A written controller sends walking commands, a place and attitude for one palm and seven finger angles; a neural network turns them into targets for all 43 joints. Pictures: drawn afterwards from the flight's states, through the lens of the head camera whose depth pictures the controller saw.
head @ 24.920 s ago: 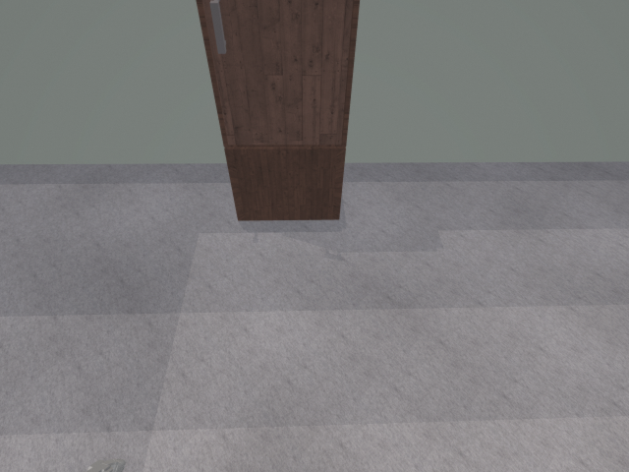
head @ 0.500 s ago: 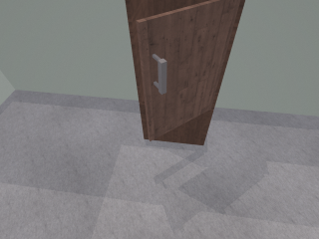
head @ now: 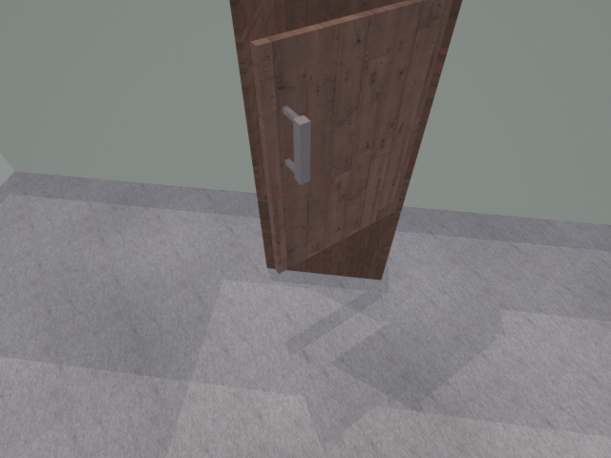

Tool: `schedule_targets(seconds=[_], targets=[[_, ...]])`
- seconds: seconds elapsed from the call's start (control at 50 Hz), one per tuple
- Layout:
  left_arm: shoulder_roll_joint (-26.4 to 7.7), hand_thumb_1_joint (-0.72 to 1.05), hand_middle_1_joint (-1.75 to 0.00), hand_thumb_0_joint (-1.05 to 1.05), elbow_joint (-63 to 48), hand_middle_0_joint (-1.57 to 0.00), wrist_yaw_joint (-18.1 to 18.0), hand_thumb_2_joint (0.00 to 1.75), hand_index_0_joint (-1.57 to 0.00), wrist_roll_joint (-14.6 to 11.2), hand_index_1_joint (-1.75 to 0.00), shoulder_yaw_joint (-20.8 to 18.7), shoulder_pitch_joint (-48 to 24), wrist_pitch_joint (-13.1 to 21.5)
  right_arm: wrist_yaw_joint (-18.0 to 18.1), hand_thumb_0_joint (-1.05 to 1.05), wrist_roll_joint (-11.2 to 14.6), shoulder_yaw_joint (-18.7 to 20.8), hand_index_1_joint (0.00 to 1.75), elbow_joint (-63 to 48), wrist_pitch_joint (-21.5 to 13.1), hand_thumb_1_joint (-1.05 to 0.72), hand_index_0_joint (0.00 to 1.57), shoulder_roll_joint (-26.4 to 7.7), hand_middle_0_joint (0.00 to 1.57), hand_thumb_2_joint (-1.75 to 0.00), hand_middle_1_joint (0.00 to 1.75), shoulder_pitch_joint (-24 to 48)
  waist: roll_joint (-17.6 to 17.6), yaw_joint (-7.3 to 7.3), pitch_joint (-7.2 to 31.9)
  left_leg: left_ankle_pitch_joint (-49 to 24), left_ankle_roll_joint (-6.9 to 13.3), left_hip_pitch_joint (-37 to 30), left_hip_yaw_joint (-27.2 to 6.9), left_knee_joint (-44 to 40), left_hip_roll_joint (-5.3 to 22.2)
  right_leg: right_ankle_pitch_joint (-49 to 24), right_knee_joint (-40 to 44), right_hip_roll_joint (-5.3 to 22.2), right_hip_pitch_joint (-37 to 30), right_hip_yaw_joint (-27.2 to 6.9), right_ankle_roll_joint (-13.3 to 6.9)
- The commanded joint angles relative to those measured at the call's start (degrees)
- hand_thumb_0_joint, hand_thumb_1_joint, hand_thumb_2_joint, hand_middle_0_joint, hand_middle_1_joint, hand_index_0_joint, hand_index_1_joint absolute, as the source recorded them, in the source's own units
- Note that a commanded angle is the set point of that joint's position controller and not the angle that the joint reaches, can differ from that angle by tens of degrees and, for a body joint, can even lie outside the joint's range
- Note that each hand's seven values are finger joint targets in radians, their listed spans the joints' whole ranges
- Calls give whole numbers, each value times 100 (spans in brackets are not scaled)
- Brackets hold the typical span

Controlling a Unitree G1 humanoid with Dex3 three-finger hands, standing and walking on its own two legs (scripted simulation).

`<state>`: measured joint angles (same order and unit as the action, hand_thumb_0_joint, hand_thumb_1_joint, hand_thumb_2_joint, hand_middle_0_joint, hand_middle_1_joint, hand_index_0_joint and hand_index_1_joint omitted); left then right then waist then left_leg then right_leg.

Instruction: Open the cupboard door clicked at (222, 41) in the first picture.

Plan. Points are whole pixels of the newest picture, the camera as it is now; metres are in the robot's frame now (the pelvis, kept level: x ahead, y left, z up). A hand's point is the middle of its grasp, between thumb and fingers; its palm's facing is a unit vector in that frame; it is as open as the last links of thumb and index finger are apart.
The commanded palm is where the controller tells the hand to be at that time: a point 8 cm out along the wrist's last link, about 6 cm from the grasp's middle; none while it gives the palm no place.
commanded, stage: look to check the result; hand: left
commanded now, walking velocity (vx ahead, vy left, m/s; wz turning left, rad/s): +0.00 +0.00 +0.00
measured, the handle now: (295, 145) +0.61 +0.05 +0.07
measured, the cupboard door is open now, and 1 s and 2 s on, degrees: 41 41 41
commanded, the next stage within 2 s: walk to a spot facing it in 0.40 s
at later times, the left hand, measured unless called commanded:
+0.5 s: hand out of the picture +0.04 +0.18 -0.17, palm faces +0.01 -0.97 -0.22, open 7.4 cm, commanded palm none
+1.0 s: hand out of the picture +0.10 +0.17 -0.17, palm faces -0.13 -0.95 -0.29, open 7.4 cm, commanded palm none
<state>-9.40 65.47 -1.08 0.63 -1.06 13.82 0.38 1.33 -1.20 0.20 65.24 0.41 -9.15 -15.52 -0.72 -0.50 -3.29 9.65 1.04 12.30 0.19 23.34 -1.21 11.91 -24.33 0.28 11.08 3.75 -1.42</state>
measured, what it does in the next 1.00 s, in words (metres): stands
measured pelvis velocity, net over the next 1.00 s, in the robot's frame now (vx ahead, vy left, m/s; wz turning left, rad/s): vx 0.01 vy -0.03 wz -0.21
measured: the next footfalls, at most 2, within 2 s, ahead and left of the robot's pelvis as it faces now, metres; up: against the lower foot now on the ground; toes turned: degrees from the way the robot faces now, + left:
left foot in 1.48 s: +0.13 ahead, +0.10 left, +0.00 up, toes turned -32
right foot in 1.78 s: +0.00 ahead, -0.17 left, +0.00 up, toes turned -43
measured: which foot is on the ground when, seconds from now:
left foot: down 0.00-0.96, up 0.98-1.00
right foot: down 0.00-1.00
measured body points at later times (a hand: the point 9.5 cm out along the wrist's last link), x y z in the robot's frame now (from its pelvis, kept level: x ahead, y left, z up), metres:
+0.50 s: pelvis +0.02 +0.00 +0.00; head +0.04 -0.01 +0.45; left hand +0.04 +0.24 -0.15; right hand +0.05 -0.24 -0.16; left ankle +0.03 +0.11 -0.74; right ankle +0.02 -0.10 -0.74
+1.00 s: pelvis +0.01 -0.03 -0.02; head +0.05 -0.07 +0.43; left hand +0.11 +0.22 -0.15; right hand +0.01 -0.29 -0.19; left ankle +0.03 +0.11 -0.73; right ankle -0.01 -0.11 -0.75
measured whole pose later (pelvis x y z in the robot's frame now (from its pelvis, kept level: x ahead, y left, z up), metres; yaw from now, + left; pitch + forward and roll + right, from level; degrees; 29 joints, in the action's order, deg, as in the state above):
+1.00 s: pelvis +0.01 -0.03 -0.02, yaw -12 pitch +0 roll +2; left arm -11.8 56.2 0.7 1.5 -4.6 11.6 -2.0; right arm 2.1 -1.3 3.3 57.6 2.3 -12.8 -11.2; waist -1.6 1.3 -6.1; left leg 23.0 -1.5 17.6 8.1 40.9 4.5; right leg 19.7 -38.1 -1.4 17.7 0.3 -3.2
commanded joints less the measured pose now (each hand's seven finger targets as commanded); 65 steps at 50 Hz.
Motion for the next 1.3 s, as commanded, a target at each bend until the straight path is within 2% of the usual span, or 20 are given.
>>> schedule_targets(seconds=[0.0,0.5,0.54,0.64,0.68,0.76,0.78,0.82,0.84,0.86,0.9,0.92,0.94,0.96,0.98,1.0,1.06,1.12,1.22,1.28], targets=[[-711,90,-30,0,-148,-20,-63,90,-20,-16,-30,-124,244,62,46,0,-7,98,30,-171,-76,-90,20,-584,20,-90,30,-176,-29,22,41,-87,86,-2,-587,-483,591,189,624,596,-4,-641,-156],[-921,90,-30,0,-140,-20,-55,90,-20,-18,-30,-101,-8,119,42,0,3,93,30,-144,-109,-90,20,-867,20,-90,30,280,51,16,171,-561,62,-361,-549,-558,648,-381,759,636,-234,-666,-124],[-735,90,-30,0,-133,-20,-65,90,-20,-17,-30,-95,54,56,65,0,-5,69,30,-116,-66,-90,20,-643,20,-90,30,191,-3,4,135,-629,12,-420,-398,-415,694,-662,666,638,-103,-734,-108],[-932,90,-30,0,-442,-20,-15,90,-20,24,-30,-306,-32,-125,140,0,-6,258,30,-347,48,-90,20,-823,20,-90,30,128,116,-25,50,-158,15,-206,-89,28,814,-925,229,600,257,-1069,-217],[-959,90,-30,0,-602,-20,18,90,-20,42,-30,-362,-89,-189,154,0,-11,320,30,-518,71,-90,20,-896,20,-90,30,162,132,-20,48,105,76,-132,-132,35,911,-765,41,504,445,-1147,-225],[-851,90,-30,0,-889,-20,82,90,-20,62,-30,-421,-98,-228,179,0,-27,427,30,-796,46,-90,20,-1109,20,-90,30,188,-407,19,300,254,332,-278,-470,-198,1406,-543,-742,126,787,-1008,-121],[-828,90,-30,0,-944,-20,104,90,-20,63,-30,-427,-92,-246,186,0,-39,457,30,-843,34,-90,20,-1192,20,-90,30,166,-639,21,393,268,489,-252,-700,-392,1675,-208,-1218,-7,830,-838,-70],[-721,90,-30,0,-1069,-20,144,90,-20,62,-30,-446,-127,-305,185,0,-76,501,30,-945,-2,-90,20,-1291,20,-90,30,206,-1101,48,350,-339,910,-303,-970,-707,2245,1433,-2431,-100,1162,-459,48],[-696,90,-30,0,-1142,-20,161,90,-20,64,-30,-456,-203,-319,182,0,-95,498,30,-994,-11,-90,20,-1295,20,-90,30,218,-1050,40,306,-719,997,-275,-875,-630,2344,1727,-2626,18,1205,-454,64],[-647,90,-30,0,-1172,-20,172,90,-20,65,-30,-453,-194,-307,183,0,-95,497,30,-1040,-21,-90,20,-1270,20,-90,30,285,-743,109,299,-1032,947,-164,-702,-418,2341,1693,-2440,91,1025,-470,54],[-625,90,-30,0,-1126,-20,189,90,-20,56,-30,-470,198,-277,172,0,-95,505,30,-1150,1,-90,20,-1312,20,-90,30,507,-492,317,283,-1289,597,115,-85,271,1989,928,-1412,59,364,-300,60],[-802,90,-30,0,-1063,-20,170,90,-20,68,-30,-512,514,-234,164,0,-49,517,30,-1233,35,-90,20,-1273,20,-90,30,642,45,464,285,-707,246,430,253,1063,1527,-336,-351,184,-54,-722,-39],[-1423,90,-30,0,-1060,-20,83,90,-20,145,-30,-622,600,-161,128,0,41,493,30,-1404,66,-90,20,-895,20,-90,30,648,1747,419,297,1257,-257,1439,938,2300,587,-1512,556,1480,-509,-2707,-478],[-1713,90,-30,0,-1094,-20,44,90,-20,66,-30,-659,660,-158,75,0,37,471,30,-1530,121,-90,20,-917,20,-90,30,779,1733,557,187,2579,-333,1750,534,3517,271,-2075,826,2094,-279,-3324,-1044],[-1545,90,-30,0,-1125,-20,-19,90,-20,75,-30,-667,561,-168,90,0,28,498,30,-1469,165,-90,20,-857,20,-90,30,969,1233,473,85,2366,-288,2005,-54,4131,353,-1703,732,1794,-189,-3399,-1153],[-1400,90,-30,0,-1205,-20,-50,90,-20,72,-30,-639,268,-164,83,0,33,493,30,-1486,157,-90,20,-870,20,-90,30,998,1081,310,7,2021,-313,2237,-218,4349,443,-1696,562,1587,-268,-3214,-1199],[-1253,90,-30,0,-1300,-20,-77,90,-20,51,-30,-593,160,-92,46,0,36,455,30,-1473,146,-90,20,-756,20,-90,30,923,516,196,570,1448,-428,2038,-206,4156,433,-2271,308,1201,-719,-2671,-1002],[-1275,90,-30,0,-1312,-20,-63,90,-20,52,-30,-606,351,-88,57,0,46,443,30,-1549,179,-90,20,-726,20,-90,30,1115,583,279,578,1373,-470,1990,-184,3816,330,-2436,340,1045,-798,-2672,-919],[-1332,90,-30,0,-1383,-20,-38,90,-20,81,-30,-641,451,-129,79,0,78,439,30,-1734,143,-90,20,-757,20,-90,30,1360,882,349,560,1432,-463,1907,-221,3265,209,-2475,328,922,-890,-2958,-957],[-1395,90,-30,0,-1439,-20,-45,90,-20,103,-30,-672,453,-134,89,0,110,422,30,-1831,88,-90,20,-742,20,-90,30,1437,816,368,710,1593,-426,1736,-250,2730,144,-2713,202,934,-996,-3207,-1034]])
